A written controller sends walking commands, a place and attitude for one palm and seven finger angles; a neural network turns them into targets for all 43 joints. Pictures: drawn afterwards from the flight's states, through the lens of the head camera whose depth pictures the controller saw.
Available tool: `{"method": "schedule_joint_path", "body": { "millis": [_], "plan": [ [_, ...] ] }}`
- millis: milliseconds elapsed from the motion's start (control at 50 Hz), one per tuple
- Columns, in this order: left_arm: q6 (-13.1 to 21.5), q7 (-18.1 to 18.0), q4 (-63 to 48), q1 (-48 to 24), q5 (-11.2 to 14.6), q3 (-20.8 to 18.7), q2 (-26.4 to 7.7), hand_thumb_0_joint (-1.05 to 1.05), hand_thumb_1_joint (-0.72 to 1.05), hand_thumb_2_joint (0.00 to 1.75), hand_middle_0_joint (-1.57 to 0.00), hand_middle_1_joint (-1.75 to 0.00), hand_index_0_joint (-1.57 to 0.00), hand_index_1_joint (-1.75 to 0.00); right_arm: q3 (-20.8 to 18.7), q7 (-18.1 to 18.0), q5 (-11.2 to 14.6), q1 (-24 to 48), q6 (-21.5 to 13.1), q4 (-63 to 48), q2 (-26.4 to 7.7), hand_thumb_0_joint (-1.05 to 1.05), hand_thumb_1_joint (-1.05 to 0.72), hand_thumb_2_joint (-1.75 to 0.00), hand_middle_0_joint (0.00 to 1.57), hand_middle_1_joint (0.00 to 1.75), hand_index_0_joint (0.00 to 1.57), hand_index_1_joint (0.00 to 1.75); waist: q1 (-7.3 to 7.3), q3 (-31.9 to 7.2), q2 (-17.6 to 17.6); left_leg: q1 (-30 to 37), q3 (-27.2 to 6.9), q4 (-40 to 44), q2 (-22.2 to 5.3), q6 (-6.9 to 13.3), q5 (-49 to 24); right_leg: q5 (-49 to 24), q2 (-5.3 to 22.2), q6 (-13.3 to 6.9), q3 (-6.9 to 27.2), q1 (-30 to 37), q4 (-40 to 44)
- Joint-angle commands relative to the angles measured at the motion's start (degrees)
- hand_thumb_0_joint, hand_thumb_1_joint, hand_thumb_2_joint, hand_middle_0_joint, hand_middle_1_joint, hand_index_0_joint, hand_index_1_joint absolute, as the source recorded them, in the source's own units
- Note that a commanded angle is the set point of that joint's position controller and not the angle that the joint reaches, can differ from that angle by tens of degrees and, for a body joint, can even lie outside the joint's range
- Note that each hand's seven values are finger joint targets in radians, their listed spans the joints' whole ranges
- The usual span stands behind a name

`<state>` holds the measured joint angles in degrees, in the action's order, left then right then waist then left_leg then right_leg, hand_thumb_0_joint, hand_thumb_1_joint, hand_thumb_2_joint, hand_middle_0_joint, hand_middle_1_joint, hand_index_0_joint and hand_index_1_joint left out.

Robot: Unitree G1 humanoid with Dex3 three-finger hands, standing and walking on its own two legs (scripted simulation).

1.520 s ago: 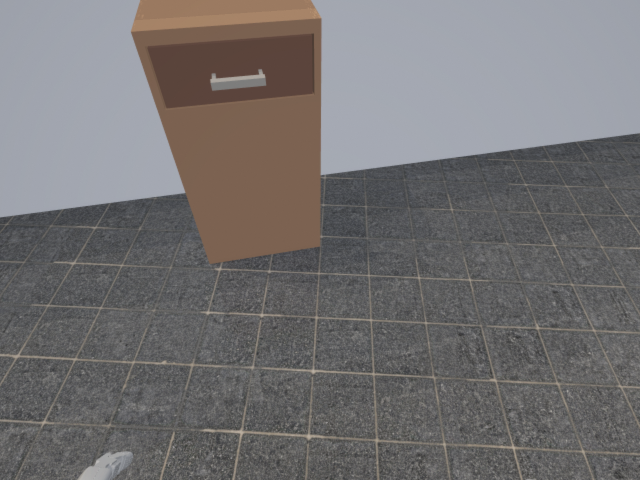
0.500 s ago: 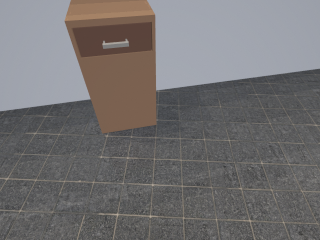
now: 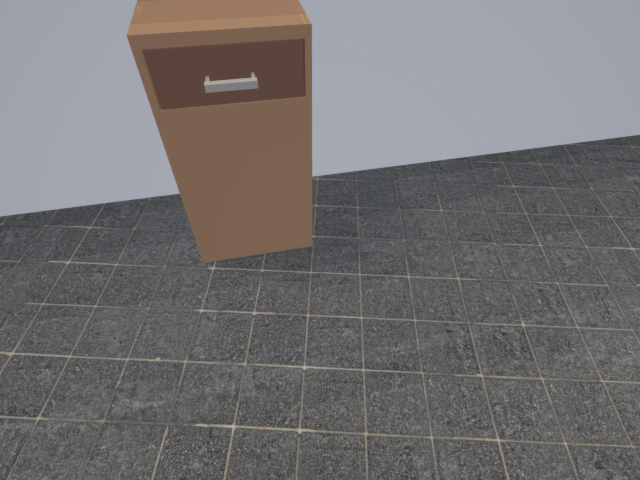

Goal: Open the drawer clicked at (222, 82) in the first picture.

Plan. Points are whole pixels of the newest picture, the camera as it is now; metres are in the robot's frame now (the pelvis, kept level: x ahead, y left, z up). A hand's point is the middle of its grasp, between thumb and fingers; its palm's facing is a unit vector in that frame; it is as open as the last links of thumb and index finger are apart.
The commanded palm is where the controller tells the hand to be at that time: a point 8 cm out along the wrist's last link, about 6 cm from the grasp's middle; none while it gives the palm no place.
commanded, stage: walk to a spot facing it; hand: left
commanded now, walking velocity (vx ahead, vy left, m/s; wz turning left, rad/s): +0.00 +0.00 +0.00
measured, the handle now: (230, 81) +1.05 +0.31 -0.01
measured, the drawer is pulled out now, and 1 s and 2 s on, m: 0.00 0.00 0.00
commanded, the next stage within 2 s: turn to face it in 0.78 s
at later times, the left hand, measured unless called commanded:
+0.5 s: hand (227, 474) +0.17 +0.15 -0.19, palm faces -0.18 -0.96 -0.21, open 7.4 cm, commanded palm none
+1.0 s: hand (256, 375) +0.33 +0.14 -0.21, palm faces -0.22 -0.97 -0.13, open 7.4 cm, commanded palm none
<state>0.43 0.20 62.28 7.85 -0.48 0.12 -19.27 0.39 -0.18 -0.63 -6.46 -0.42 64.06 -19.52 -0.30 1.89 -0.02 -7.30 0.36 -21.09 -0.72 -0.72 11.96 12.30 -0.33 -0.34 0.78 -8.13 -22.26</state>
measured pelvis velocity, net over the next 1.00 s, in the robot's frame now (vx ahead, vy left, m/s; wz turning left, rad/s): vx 0.29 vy -0.03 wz -0.32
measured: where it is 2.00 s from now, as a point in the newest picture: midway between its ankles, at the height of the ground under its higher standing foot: (349, 465)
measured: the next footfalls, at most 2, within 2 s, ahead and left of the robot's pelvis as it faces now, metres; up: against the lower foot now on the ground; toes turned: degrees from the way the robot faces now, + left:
right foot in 0.50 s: +0.18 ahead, -0.16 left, +0.00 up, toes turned -18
left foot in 0.92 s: +0.40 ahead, +0.02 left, +0.00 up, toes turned -9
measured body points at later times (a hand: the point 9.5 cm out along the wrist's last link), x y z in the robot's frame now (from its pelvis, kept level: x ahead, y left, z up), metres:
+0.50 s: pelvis +0.10 -0.04 -0.03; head +0.12 -0.05 +0.42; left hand +0.18 +0.20 -0.17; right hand -0.02 -0.26 -0.19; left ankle +0.00 +0.13 -0.74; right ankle +0.14 -0.15 -0.75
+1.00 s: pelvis +0.29 -0.03 -0.02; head +0.31 +0.00 +0.43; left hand +0.34 +0.19 -0.19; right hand +0.31 -0.28 -0.14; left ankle +0.36 +0.03 -0.75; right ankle +0.15 -0.13 -0.69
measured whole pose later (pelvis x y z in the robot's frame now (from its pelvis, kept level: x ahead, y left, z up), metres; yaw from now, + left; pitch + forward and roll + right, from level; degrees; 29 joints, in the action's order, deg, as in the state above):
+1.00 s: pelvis +0.29 -0.03 -0.02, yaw -18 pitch -1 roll -2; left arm 1.4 -0.5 62.2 19.3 -0.9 -3.2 -10.5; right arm -1.1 -0.2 -1.6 -9.7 -3.7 56.6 -7.4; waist -1.5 1.8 -2.8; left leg -19.6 9.0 -36.4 -3.8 3.8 15.9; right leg 29.0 0.2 -0.4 -1.4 -14.6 -55.2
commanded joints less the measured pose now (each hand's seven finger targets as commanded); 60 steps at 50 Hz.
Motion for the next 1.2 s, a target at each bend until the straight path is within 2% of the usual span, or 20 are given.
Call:
{"method": "schedule_joint_path", "body": {
  "millis": [0, 60, 180, 240, 280, 360, 440, 460, 480, 500, 560, 620, 800, 860, 880, 900, 920, 980, 1040, 1180],
  "plan": [
    [1.29, -0.89, -3.5, -2.51, -0.12, -2.13, -12.3, 0.0, 0.9, 0.9, -0.2, -0.3, -0.2, -0.3, -2.32, -0.72, 0.17, 2.73, -1.57, -3.93, -11.65, 0.0, -0.9, -0.9, 0.2, 0.3, 0.2, 0.3, 0.23, -4.12, -0.31, 1.61, -4.98, 3.16, -6.43, 2.13, -8.89, -9.8, 7.18, -1.37, 5.8, -0.09, 4.01],
    [-0.42, -0.82, -1.86, 2.71, -0.3, -0.94, -5.3, 0.0, 0.9, 0.9, -0.2, -0.3, -0.2, -0.3, -0.93, -0.41, -0.45, -2.55, -0.3, -2.38, -4.11, 0.0, -0.9, -0.9, 0.2, 0.3, 0.2, 0.3, 0.18, -4.37, -1.39, 1.3, -1.83, -0.09, -5.7, 0.9, 3.79, 4.22, 6.19, -1.26, 7.53, -1.81, 3.72],
    [-1.25, 0.69, -5.56, 5.3, -0.76, -3.15, -6.08, 0.0, 0.9, 0.9, -0.2, -0.3, -0.2, -0.3, -2.93, -0.34, -0.83, -6.09, -0.35, -4.93, -5.43, 0.0, -0.9, -0.9, 0.2, 0.3, 0.2, 0.3, 0.62, 6.37, -1.86, -4.77, -1.59, -3.36, -5.78, 2.4, 21.94, 23.41, 4.12, -4.6, 13.17, -14.0, 1.73],
    [-0.1, 1.36, -8.93, 1.86, -0.51, -3.16, -1.49, 0.0, 0.9, 0.9, -0.2, -0.3, -0.2, -0.3, -4.54, -0.99, -0.77, -13.53, -1.7, -4.27, -8.56, 0.0, -0.9, -0.9, 0.2, 0.3, 0.2, 0.3, 4.21, 6.7, 12.38, 6.52, -16.1, 8.57, -18.17, 8.65, 22.82, 14.24, -3.1, -1.8, 0.78, -27.68, -20.27],
    [0.43, 1.57, -11.58, -3.24, -0.8, -3.75, -1.58, 0.0, 0.9, 0.9, -0.2, -0.3, -0.2, -0.3, -4.96, -1.22, -0.57, -17.25, -3.04, -3.98, -7.13, 0.0, -0.9, -0.9, 0.2, 0.3, 0.2, 0.3, 5.59, 7.37, 9.41, 11.48, -17.74, 10.94, -24.34, 12.88, 9.36, 17.37, 2.62, -0.3, 0.78, -35.92, -33.43],
    [0.5, 2.6, -10.76, 0.19, -0.58, -3.87, 2.37, 0.0, 0.9, 0.9, -0.2, -0.3, -0.2, -0.3, -4.8, -1.34, -1.11, -12.05, -3.64, -5.25, -4.56, 0.0, -0.9, -0.9, 0.2, 0.3, 0.2, 0.3, 1.26, 5.45, 6.24, 5.6, -2.69, 6.42, -21.12, 9.17, -5.23, 14.35, 6.5, -0.27, -2.38, -25.57, -26.2],
    [0.99, 2.44, -4.11, 19.85, -1.09, -5.06, 1.43, 0.0, 0.9, 0.9, -0.2, -0.3, -0.2, -0.3, -4.87, -0.67, -0.45, -9.02, -3.47, -5.53, -4.58, 0.0, -0.9, -0.9, 0.2, 0.3, 0.2, 0.3, -7.92, -3.21, 0.24, -6.51, 11.62, -18.1, -12.36, 3.56, -13.64, 0.92, -1.14, -2.22, -10.53, 5.7, -11.31],
    [1.77, 1.35, -2.6, 26.39, -1.35, -6.52, -4.44, 0.0, 0.9, 0.9, -0.2, -0.3, -0.2, -0.3, -4.1, 0.07, 0.28, -9.44, -3.62, -6.74, -1.3, 0.0, -0.9, -0.9, 0.2, 0.3, 0.2, 0.3, -10.53, -7.55, -13.49, -18.21, 14.04, -34.99, -8.55, 1.23, -2.38, 8.79, 9.06, -5.9, 4.31, 16.12, -4.07],
    [2.3, 0.45, -2.34, 28.89, -0.68, -7.34, -8.56, 0.0, 0.9, 0.9, -0.2, -0.3, -0.2, -0.3, -3.45, 0.2, 0.47, -7.44, -3.97, -9.62, 2.03, 0.0, -0.9, -0.9, 0.2, 0.3, 0.2, 0.3, -9.73, -7.22, -22.5, -29.86, 9.75, -49.54, -2.57, -0.2, 19.67, 8.53, 22.17, -11.9, 32.31, 17.26, 7.06],
    [2.34, -0.26, -2.94, 26.7, -0.03, -7.43, -8.72, 0.0, 0.9, 0.9, -0.2, -0.3, -0.2, -0.3, -3.72, 0.12, 0.29, -4.51, -3.81, -10.26, 1.28, 0.0, -0.9, -0.9, 0.2, 0.3, 0.2, 0.3, -9.15, -5.5, -14.88, -33.55, 3.42, -54.95, -4.64, 0.48, 19.63, 9.04, 23.57, -15.22, 35.31, 16.6, 9.23],
    [2.65, -0.93, -5.94, 14.01, -0.63, -5.8, -3.1, 0.0, 0.9, 0.9, -0.2, -0.3, -0.2, -0.3, -4.04, 0.38, -0.5, -4.6, -3.23, -8.74, 2.87, 0.0, -0.9, -0.9, 0.2, 0.3, 0.2, 0.3, -2.94, 0.83, -2.47, -29.58, 0.22, -52.69, -9.47, 0.04, 10.08, 11.08, 20.39, -13.15, 23.85, -0.41, 9.47],
    [3.09, -0.93, -5.82, 11.37, -1.2, -4.69, -0.29, 0.0, 0.9, 0.9, -0.2, -0.3, -0.2, -0.3, -3.87, 0.55, -0.92, -8.72, -1.34, -7.23, 5.3, 0.0, -0.9, -0.9, 0.2, 0.3, 0.2, 0.3, 0.71, 3.17, -3.59, -23.09, 2.8, -44.28, -8.74, -1.3, 6.46, 3.63, 15.51, -10.56, 13.03, -10.84, 10.63],
    [3.25, -0.86, -3.65, 14.29, -1.09, -4.68, -0.22, 0.0, 0.9, 0.9, -0.2, -0.3, -0.2, -0.3, -3.82, 1.48, -0.35, -1.88, -2.57, -11.09, 6.7, 0.0, -0.9, -0.9, 0.2, 0.3, 0.2, 0.3, -1.25, 3.79, -6.53, -17.34, 5.87, -19.27, -5.21, -1.11, 1.82, -2.27, 13.06, -9.14, 8.39, -4.98, 8.48],
    [2.72, -0.93, -3.69, 12.99, -0.66, -4.87, 0.84, 0.0, 0.9, 0.9, -0.2, -0.3, -0.2, -0.3, -4.25, 0.49, -0.54, -9.81, -3.51, -8.58, 4.71, 0.0, -0.9, -0.9, 0.2, 0.3, 0.2, 0.3, 2.44, 0.79, -1.62, -3.05, 6.94, -8.18, -3.28, -0.6, -1.85, -8.5, 9.08, -6.5, 4.96, -6.72, -2.55],
    [2.65, -0.88, -3.81, 13.73, -0.31, -4.46, 2.91, 0.0, 0.9, 0.9, -0.2, -0.3, -0.2, -0.3, -4.91, -0.12, -0.95, -17.58, -3.96, -6.2, 1.41, 0.0, -0.9, -0.9, 0.2, 0.3, 0.2, 0.3, 5.02, -4.21, 5.81, 7.26, 0.4, -4.77, -8.31, 1.48, -5.26, -7.55, 5.28, -4.06, 1.14, -9.99, -14.99],
    [2.62, -0.64, -4.01, 16.77, 0.24, -3.84, 6.46, 0.0, 0.9, 0.9, -0.2, -0.3, -0.2, -0.3, -6.03, -0.53, -1.48, -23.25, -4.03, -4.99, -4.49, 0.0, -0.9, -0.9, 0.2, 0.3, 0.2, 0.3, 5.17, -9.64, 20.55, 15.75, -17.81, 0.16, -22.86, 7.49, -16.0, 14.46, -1.66, -0.48, -6.56, -19.8, -32.02],
    [2.83, -1.05, -4.78, 15.58, -0.19, -3.73, 5.45, 0.0, 0.9, 0.9, -0.2, -0.3, -0.2, -0.3, -5.41, -0.8, -0.9, -23.24, -2.82, -4.88, -4.2, 0.0, -0.9, -0.9, 0.2, 0.3, 0.2, 0.3, 4.74, -9.22, 17.51, 14.13, -22.35, 2.77, -26.27, 11.82, -21.73, 23.79, -1.12, -0.65, -2.69, -22.65, -41.29],
    [2.44, -0.99, -3.72, 10.1, -0.87, -3.81, 5.66, 0.0, 0.9, 0.9, -0.2, -0.3, -0.2, -0.3, -3.2, -1.64, -0.7, -15.34, -3.38, -5.6, 2.97, 0.0, -0.9, -0.9, 0.2, 0.3, 0.2, 0.3, 1.71, -0.4, 7.61, 1.23, -13.62, 3.45, -19.93, 11.57, -34.61, 14.62, 5.0, 1.22, -1.24, -22.88, -45.41],
    [0.84, -1.08, -3.47, 10.61, -0.62, -3.67, 7.49, 0.0, 0.9, 0.9, -0.2, -0.3, -0.2, -0.3, -3.18, -1.97, -0.26, -13.65, -3.75, -5.22, 4.36, 0.0, -0.9, -0.9, 0.2, 0.3, 0.2, 0.3, -0.33, -2.39, 7.23, -0.77, -4.26, 2.69, -14.4, 9.08, -43.06, 9.95, 5.09, 3.09, -2.25, -17.98, -39.27],
    [-1.51, -1.44, -7.22, 4.43, -0.63, -4.63, 5.78, 0.0, 0.9, 0.9, -0.2, -0.3, -0.2, -0.3, -4.61, -1.64, -0.41, -14.32, -1.73, -6.3, 1.13, 0.0, -0.9, -0.9, 0.2, 0.3, 0.2, 0.3, 0.34, -5.03, 6.2, 1.61, -9.53, 2.59, -13.46, 10.91, -32.14, 6.64, 4.86, 5.26, -1.89, -22.11, -37.54]
  ]
}}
